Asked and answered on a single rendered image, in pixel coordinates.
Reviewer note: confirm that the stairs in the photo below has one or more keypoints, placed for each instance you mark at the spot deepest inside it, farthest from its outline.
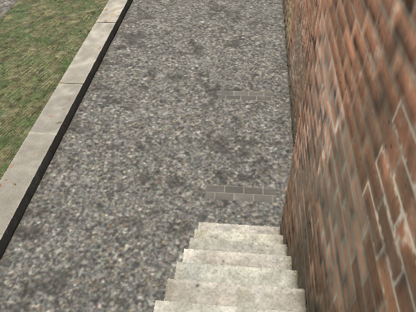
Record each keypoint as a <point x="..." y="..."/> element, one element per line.
<point x="234" y="268"/>

